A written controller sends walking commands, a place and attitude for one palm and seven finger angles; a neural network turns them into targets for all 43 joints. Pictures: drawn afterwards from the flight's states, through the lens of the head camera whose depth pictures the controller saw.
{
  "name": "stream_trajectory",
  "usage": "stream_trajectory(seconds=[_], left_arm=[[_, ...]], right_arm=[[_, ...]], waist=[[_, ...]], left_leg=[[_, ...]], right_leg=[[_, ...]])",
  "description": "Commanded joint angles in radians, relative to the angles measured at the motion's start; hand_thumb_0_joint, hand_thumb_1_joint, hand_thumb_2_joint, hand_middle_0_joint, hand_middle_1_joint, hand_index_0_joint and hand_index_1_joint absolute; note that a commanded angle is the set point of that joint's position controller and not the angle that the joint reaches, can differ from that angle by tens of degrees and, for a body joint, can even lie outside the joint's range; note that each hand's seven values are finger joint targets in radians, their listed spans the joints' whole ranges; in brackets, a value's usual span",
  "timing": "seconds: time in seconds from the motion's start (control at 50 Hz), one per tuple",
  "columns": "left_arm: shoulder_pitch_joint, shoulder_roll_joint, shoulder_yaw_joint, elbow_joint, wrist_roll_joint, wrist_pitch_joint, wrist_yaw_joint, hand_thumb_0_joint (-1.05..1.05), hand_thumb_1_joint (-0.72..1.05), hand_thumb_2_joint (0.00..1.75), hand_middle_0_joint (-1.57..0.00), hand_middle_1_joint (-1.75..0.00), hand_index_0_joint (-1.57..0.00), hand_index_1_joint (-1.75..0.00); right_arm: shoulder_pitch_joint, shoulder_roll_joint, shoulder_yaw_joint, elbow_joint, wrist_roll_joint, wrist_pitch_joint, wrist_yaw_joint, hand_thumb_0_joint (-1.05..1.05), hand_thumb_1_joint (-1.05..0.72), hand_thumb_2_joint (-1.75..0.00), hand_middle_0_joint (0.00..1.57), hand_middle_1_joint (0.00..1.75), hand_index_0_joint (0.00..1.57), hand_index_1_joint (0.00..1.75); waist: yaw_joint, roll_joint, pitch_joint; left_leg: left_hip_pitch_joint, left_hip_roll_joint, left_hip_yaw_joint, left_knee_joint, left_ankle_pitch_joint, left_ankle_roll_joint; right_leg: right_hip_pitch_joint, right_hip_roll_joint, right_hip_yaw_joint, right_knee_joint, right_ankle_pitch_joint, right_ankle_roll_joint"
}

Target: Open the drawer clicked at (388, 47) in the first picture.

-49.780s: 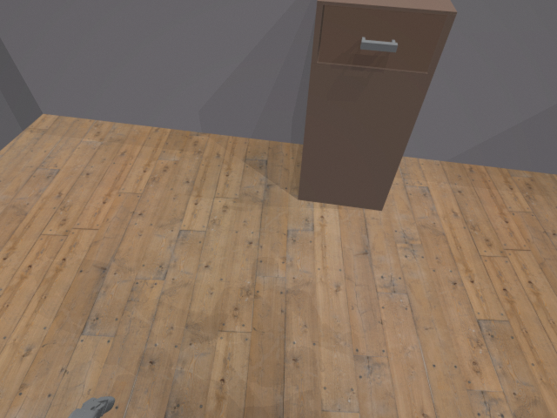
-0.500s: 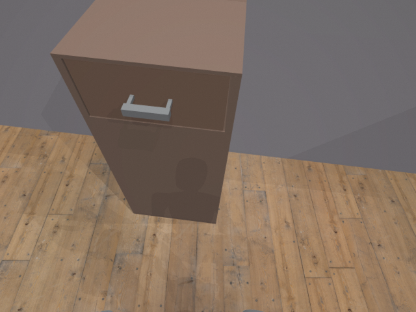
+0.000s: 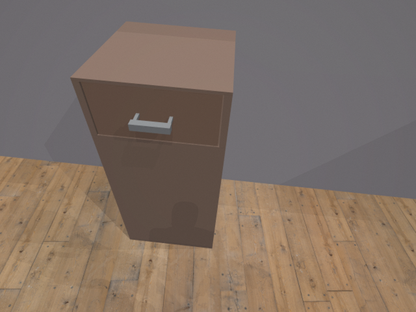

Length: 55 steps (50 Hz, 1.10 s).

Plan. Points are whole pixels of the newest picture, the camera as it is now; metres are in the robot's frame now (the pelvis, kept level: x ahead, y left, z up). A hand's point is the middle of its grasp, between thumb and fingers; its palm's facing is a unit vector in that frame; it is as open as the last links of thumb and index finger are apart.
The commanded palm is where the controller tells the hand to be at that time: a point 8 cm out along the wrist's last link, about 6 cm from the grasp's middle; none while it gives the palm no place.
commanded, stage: come to a stop and stand still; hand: left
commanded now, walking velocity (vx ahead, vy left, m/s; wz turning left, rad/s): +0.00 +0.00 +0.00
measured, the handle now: (152, 122) +0.58 +0.19 +0.04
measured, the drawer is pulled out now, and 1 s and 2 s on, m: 0.00 0.00 0.00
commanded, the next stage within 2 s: look again from close up in 0.40 s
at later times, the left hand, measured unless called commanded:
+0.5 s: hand out of the picture -0.04 +0.19 -0.17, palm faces +0.00 -0.98 -0.19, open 7.4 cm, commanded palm none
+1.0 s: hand out of the picture -0.04 +0.18 -0.17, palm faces +0.02 -0.99 -0.15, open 7.4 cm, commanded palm none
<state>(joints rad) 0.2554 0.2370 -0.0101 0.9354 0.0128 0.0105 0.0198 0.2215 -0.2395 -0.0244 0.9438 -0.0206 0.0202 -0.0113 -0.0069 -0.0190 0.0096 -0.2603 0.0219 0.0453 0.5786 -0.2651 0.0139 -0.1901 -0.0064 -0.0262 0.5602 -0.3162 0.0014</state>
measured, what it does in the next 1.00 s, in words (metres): stands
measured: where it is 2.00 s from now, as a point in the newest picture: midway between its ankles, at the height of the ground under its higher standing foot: outside the picture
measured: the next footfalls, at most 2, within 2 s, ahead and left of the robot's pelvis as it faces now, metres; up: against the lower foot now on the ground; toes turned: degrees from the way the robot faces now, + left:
right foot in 1.70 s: +0.15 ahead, -0.11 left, +0.00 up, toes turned -7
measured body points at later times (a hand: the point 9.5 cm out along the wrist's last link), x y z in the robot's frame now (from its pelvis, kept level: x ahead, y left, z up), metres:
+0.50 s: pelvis -0.03 +0.02 +0.01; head -0.03 +0.03 +0.46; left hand -0.04 +0.25 -0.15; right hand -0.03 -0.21 -0.15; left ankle +0.03 +0.11 -0.73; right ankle -0.01 -0.12 -0.73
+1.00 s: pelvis -0.02 +0.02 +0.01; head -0.02 +0.03 +0.46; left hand -0.04 +0.23 -0.16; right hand -0.03 -0.20 -0.15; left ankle +0.03 +0.11 -0.73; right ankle -0.01 -0.12 -0.73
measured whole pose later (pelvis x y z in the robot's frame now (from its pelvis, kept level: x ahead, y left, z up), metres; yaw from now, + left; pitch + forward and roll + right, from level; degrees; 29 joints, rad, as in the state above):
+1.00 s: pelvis -0.02 +0.02 +0.01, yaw +0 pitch -1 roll -1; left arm 0.36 0.13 -0.01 1.09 0.02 -0.01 0.04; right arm 0.30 -0.13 -0.02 1.11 -0.01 0.01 -0.01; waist -0.01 -0.01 0.01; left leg -0.28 0.00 0.06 0.47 -0.17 0.04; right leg -0.21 -0.03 -0.01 0.46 -0.22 0.03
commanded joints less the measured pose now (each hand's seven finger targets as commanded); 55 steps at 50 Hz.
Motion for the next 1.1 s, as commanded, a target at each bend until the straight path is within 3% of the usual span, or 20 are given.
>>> stream_trajectory(seconds=[0.0, 0.14, 0.38, 0.62, 0.78, 1.04, 1.08], left_arm=[[0.009, 0.146, 0.036, -0.050, 0.005, -0.015, 0.009, 0.00, 0.90, 0.90, -0.20, -0.30, -0.20, -0.30], [0.041, 0.110, 0.027, -0.012, 0.006, -0.012, 0.006, 0.00, 0.90, 0.90, -0.20, -0.30, -0.20, -0.30], [0.125, 0.048, 0.017, 0.066, 0.006, -0.020, 0.017, 0.00, 0.90, 0.90, -0.20, -0.30, -0.20, -0.30], [0.181, -0.001, 0.016, 0.124, 0.008, -0.025, 0.025, 0.00, 0.90, 0.90, -0.20, -0.30, -0.20, -0.30], [0.190, -0.022, 0.017, 0.134, 0.008, -0.029, 0.026, 0.00, 0.90, 0.90, -0.20, -0.30, -0.20, -0.30], [0.189, -0.031, 0.020, 0.133, 0.009, -0.028, 0.027, 0.00, 0.90, 0.90, -0.20, -0.30, -0.20, -0.30], [0.199, -0.033, 0.023, 0.141, 0.012, -0.028, 0.023, 0.00, 0.90, 0.90, -0.20, -0.30, -0.20, -0.30]], right_arm=[[0.001, -0.138, -0.020, -0.056, -0.006, -0.026, 0.000, 0.00, -0.90, -0.90, 0.20, 0.30, 0.20, 0.30], [0.015, -0.133, -0.016, -0.024, -0.004, -0.027, 0.003, 0.00, -0.90, -0.90, 0.20, 0.30, 0.20, 0.30], [0.081, -0.073, -0.010, 0.067, 0.007, -0.023, 0.002, 0.00, -0.90, -0.90, 0.20, 0.30, 0.20, 0.30], [0.114, -0.029, -0.011, 0.118, 0.010, -0.021, -0.003, 0.00, -0.90, -0.90, 0.20, 0.30, 0.20, 0.30], [0.117, -0.008, -0.012, 0.127, 0.009, -0.021, -0.005, 0.00, -0.90, -0.90, 0.20, 0.30, 0.20, 0.30], [0.120, -0.006, -0.011, 0.132, 0.010, -0.028, -0.007, 0.00, -0.90, -0.90, 0.20, 0.30, 0.20, 0.30], [0.131, -0.013, -0.012, 0.137, 0.006, -0.026, -0.006, 0.00, -0.90, -0.90, 0.20, 0.30, 0.20, 0.30]], waist=[[0.002, 0.068, 0.059], [0.010, 0.056, 0.052], [0.004, 0.009, 0.041], [0.001, 0.047, 0.074], [0.002, 0.011, 0.087], [0.007, 0.043, 0.067], [0.007, 0.025, 0.049]], left_leg=[[-0.037, 0.084, -0.124, -0.193, -0.074, 0.032], [-0.073, 0.098, -0.157, -0.271, -0.184, 0.032], [-0.037, 0.090, -0.137, -0.272, -0.138, 0.025], [-0.035, 0.087, -0.132, -0.275, -0.144, 0.019], [-0.033, 0.079, -0.122, -0.255, -0.111, 0.017], [-0.032, 0.093, -0.136, -0.282, -0.100, 0.021], [-0.020, 0.091, -0.134, -0.281, -0.193, 0.025]], right_leg=[[-0.086, -0.068, 0.097, -0.160, -0.027, -0.038], [-0.059, -0.063, 0.073, -0.163, -0.018, -0.020], [-0.071, -0.079, 0.087, -0.198, 0.000, -0.011], [-0.104, -0.078, 0.085, -0.209, -0.012, -0.009], [-0.120, -0.083, 0.096, -0.223, -0.021, -0.012], [-0.074, -0.077, 0.075, -0.195, 0.069, -0.010], [-0.073, -0.070, 0.070, -0.192, -0.040, -0.013]])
